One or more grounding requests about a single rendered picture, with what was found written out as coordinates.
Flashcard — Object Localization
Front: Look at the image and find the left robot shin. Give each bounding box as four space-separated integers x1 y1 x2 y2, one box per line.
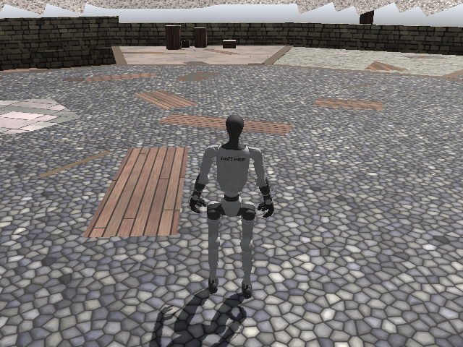
208 237 218 283

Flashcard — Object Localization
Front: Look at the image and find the robot left hand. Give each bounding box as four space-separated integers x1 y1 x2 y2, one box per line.
190 198 206 213

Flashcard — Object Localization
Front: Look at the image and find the right robot forearm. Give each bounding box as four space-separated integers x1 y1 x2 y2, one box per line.
259 177 273 205

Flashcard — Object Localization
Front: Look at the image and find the left robot forearm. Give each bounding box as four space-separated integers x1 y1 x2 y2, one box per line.
191 173 205 200

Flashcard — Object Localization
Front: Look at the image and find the robot left upper arm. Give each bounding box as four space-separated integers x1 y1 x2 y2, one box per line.
198 145 218 185

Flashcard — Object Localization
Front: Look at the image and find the robot right hand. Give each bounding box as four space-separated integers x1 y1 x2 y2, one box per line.
258 202 274 218

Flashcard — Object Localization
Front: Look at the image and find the robot right upper arm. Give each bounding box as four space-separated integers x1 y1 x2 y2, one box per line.
249 147 267 187

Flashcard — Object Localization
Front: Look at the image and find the humanoid robot head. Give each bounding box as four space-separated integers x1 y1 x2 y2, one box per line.
221 115 246 150

